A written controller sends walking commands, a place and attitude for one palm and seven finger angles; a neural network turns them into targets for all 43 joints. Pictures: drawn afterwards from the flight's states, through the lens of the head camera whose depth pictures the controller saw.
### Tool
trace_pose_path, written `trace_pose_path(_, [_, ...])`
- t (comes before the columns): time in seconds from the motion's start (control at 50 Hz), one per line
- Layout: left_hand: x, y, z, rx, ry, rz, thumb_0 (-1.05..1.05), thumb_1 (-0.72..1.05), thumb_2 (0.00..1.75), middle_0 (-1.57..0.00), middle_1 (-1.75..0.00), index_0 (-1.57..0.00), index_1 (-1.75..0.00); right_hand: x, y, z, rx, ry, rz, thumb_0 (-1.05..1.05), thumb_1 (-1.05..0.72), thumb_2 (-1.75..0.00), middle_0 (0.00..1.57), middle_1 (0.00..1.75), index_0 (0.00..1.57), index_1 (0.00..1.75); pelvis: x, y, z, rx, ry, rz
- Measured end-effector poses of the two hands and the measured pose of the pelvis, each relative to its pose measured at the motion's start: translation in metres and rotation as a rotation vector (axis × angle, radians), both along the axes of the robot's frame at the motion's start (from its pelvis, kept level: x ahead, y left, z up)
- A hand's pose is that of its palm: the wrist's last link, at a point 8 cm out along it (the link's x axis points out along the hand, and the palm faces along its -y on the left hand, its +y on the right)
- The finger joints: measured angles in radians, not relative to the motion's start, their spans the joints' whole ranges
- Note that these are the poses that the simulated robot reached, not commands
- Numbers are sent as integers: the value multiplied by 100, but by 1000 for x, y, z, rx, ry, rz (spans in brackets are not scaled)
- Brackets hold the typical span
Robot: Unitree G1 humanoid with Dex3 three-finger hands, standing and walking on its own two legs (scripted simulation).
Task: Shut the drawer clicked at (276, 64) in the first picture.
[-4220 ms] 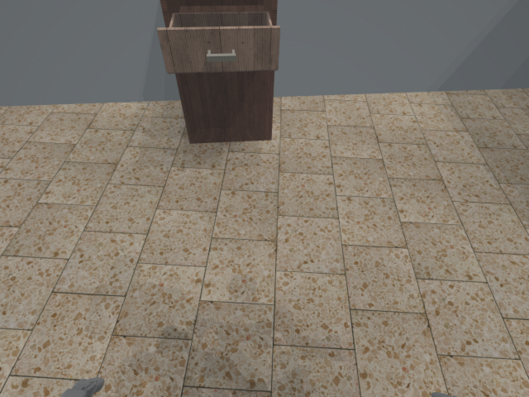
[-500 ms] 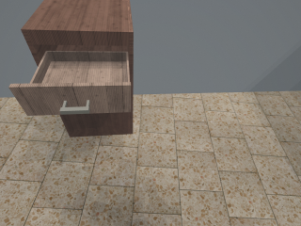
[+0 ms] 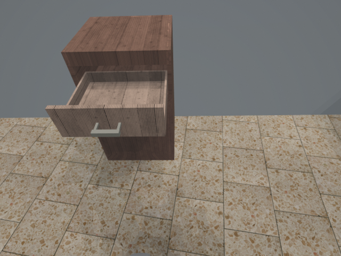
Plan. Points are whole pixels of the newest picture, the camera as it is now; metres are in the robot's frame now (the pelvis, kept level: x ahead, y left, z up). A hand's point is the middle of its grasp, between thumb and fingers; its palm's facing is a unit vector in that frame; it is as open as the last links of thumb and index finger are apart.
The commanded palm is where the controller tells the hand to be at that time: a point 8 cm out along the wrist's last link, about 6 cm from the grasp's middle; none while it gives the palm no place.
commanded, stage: take the last steps up to it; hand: left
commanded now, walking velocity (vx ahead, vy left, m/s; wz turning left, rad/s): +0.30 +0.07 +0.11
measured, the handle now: (107, 129) +0.56 +0.30 -0.09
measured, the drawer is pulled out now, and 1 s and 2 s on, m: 0.30 0.30 0.30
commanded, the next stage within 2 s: come to a stop and stand still in 0.82 s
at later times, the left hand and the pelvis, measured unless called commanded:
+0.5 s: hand out of the picture +0.11 +0.26 -0.18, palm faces +0.07 -0.98 -0.19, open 7.4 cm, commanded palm none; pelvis +0.11 +0.08 +0.00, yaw +1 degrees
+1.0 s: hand (111, 204) +0.30 +0.23 -0.17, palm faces +0.05 -0.97 -0.24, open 7.1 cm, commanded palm none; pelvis +0.25 +0.04 +0.00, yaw +0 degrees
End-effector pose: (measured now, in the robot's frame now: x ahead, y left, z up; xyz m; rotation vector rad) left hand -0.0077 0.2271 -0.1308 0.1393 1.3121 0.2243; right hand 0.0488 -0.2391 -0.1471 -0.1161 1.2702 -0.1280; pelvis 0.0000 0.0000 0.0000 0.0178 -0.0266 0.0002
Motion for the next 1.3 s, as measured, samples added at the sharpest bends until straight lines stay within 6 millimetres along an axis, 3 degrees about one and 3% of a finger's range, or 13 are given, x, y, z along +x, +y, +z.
trace_pose_path(0.14, [-34, -1, -2, -51, 106, 72, 0, 90, 90, -20, -30, -20, -30, 18, 8, 8, -25, 38, 46, 1, -91, -90, 20, 30, 20, 30, 19, 14, 4, -4, 16, 40])
trace_pose_path(0.26, [-54, 23, -17, -98, 232, 140, 0, 90, 90, -20, -30, -20, -30, 65, 46, 8, -52, 1, 107, 1, -91, -90, 20, 30, 20, 30, 45, 46, -7, -31, 30, 52])
trace_pose_path(0.32, [-45, 42, -26, -107, 291, 121, 0, 90, 90, -20, -30, -20, -30, 80, 67, 6, -63, -45, 94, 1, -91, -90, 20, 30, 20, 30, 58, 61, -14, -26, 24, 37])
trace_pose_path(0.4, [11, 67, -23, -88, 240, 60, 1, 91, 90, -20, -30, -20, -30, 75, 78, 13, -77, -38, 22, 0, -94, -90, 20, 30, 21, 30, 78, 71, -5, -20, 18, 19])
trace_pose_path(0.54, [155, 88, -12, -34, -18, -26, 1, 91, 90, -19, -30, -20, -30, 43, 94, 7, -33, 131, -40, 0, -93, -90, 20, 30, 20, 30, 118, 75, 0, 2, 11, 13])
trace_pose_path(0.68, [287, 67, -1, -1, -183, -136, 0, 91, 90, -19, -30, -20, -30, 32, 99, -10, 41, 282, -116, 0, -91, -90, 20, 30, 20, 30, 169, 61, -10, 20, 3, 1])
trace_pose_path(0.76, [336, 47, -6, 13, -255, -165, 0, 91, 90, -19, -30, -20, -30, 49, 89, -26, 70, 335, -133, 0, -91, -90, 20, 30, 20, 30, 200, 44, -24, 12, -7, 3])
trace_pose_path(0.8, [339, 39, -5, 4, -252, -154, 0, 91, 90, -19, -30, -20, -30, 70, 80, -26, 64, 320, -127, 1, -91, -90, 20, 30, 20, 30, 209, 39, -22, 3, -15, 8])
trace_pose_path(0.88, [325, 31, -3, -6, -176, -102, 0, 91, 90, -20, -30, -20, -30, 132, 62, -18, 34, 215, -94, 1, -91, -90, 20, 30, 20, 30, 228, 35, -10, -7, -10, 8])
trace_pose_path(0.98, [306, 44, -1, 17, -86, -55, -2, 95, 90, -20, -30, -20, -30, 209, 52, -6, 2, 75, -46, 0, -91, -90, 20, 30, 20, 30, 248, 35, -2, -14, 8, 8])
trace_pose_path(1.06, [289, 49, -9, -8, -1, -31, -1, 94, 90, -20, -30, -20, -30, 253, 52, 0, -35, 13, -13, 0, -92, -90, 20, 30, 20, 30, 262, 43, -2, -28, 5, -7])
trace_pose_path(1.16, [275, 54, -28, -52, 78, 11, 0, 92, 90, -20, -30, -20, -30, 284, 65, 3, -68, -20, 18, 0, -92, -90, 20, 30, 20, 30, 275, 56, -9, -43, -10, -6])
trace_pose_path(1.3, [263, 55, -25, -55, 138, 7, 0, 91, 90, -20, -30, -20, -30, 299, 76, 6, -58, -30, 33, 0, -92, -90, 20, 30, 20, 30, 271, 57, -6, -6, 15, -20])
